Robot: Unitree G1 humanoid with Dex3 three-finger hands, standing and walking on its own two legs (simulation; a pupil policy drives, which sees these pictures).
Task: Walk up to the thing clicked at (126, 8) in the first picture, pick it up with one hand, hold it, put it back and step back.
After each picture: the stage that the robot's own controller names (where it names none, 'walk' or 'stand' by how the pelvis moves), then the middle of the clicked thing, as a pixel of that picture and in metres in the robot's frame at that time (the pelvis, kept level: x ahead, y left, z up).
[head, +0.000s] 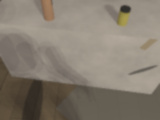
stand; (123, 16) +0.90 -0.27 -0.08
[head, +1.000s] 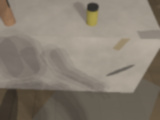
rise first; (92, 14) +0.82 -0.02 -0.05
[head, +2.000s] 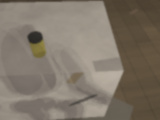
stand; (37, 45) +0.58 +0.23 -0.06
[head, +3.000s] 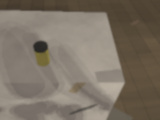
stand; (42, 54) +0.57 +0.20 -0.08
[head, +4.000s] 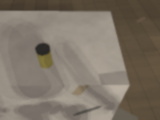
stand; (44, 56) +0.55 +0.19 -0.09
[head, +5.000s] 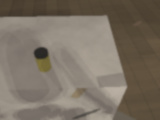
stand; (43, 60) +0.55 +0.20 -0.09
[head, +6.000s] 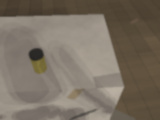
stand; (38, 61) +0.53 +0.22 -0.09
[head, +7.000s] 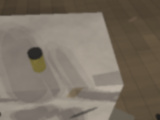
rise first; (37, 60) +0.53 +0.23 -0.09
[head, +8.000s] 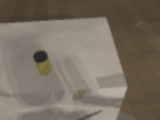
go down; (42, 63) +0.54 +0.23 -0.08
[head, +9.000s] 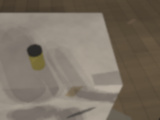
go down; (36, 57) +0.54 +0.21 -0.08
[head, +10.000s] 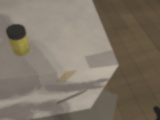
go down; (18, 40) +0.54 +0.21 -0.02
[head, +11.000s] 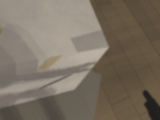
close in; out of the picture +0.54 +0.23 +0.01
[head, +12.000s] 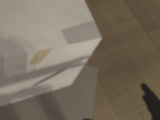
close; out of the picture +0.55 +0.23 +0.04
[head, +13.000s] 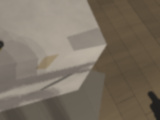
lift; out of the picture +0.49 +0.22 +0.03
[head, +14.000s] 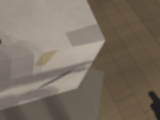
lift; out of the picture +0.49 +0.23 +0.03
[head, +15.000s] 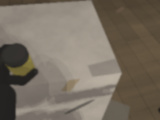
lift; (20, 64) +0.36 +0.18 +0.11
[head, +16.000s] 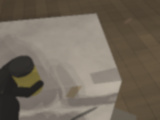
hold; (27, 76) +0.32 +0.17 +0.11
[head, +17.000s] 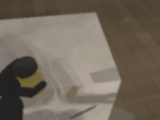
hold; (30, 76) +0.33 +0.16 +0.10
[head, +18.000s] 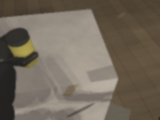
crouch; (23, 48) +0.41 +0.18 +0.13
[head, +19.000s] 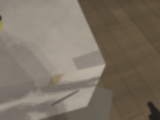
lower; out of the picture +0.52 +0.23 +0.15
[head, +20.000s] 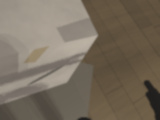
lower; out of the picture +0.54 +0.24 +0.04
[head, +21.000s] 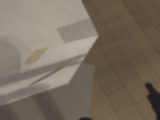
lower; out of the picture +0.53 +0.24 +0.04
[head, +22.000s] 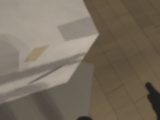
lower; out of the picture +0.54 +0.24 +0.04
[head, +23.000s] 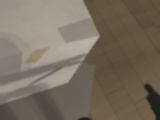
lower; out of the picture +0.54 +0.25 +0.04
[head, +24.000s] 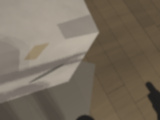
open; out of the picture +0.55 +0.22 +0.04
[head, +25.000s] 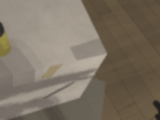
sink last; out of the picture +0.51 +0.22 +0.00
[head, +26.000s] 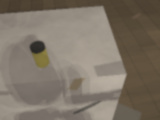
stand; (40, 54) +0.54 +0.22 -0.03
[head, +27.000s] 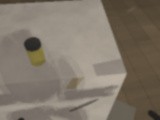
stand; (35, 52) +0.52 +0.21 -0.02
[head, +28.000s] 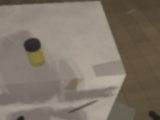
stand; (35, 53) +0.52 +0.21 -0.02
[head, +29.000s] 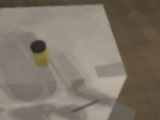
stand; (40, 54) +0.53 +0.20 -0.05
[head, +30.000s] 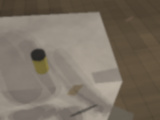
walk; (40, 61) +0.53 +0.20 -0.09
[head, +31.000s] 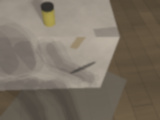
walk; (48, 14) +0.77 +0.18 -0.07
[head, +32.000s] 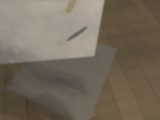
stand; out of the picture +1.08 +0.25 -0.06
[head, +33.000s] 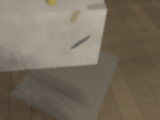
stand; out of the picture +1.08 +0.22 -0.08
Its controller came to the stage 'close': yes
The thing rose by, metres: 0.21
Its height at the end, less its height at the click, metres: +0.00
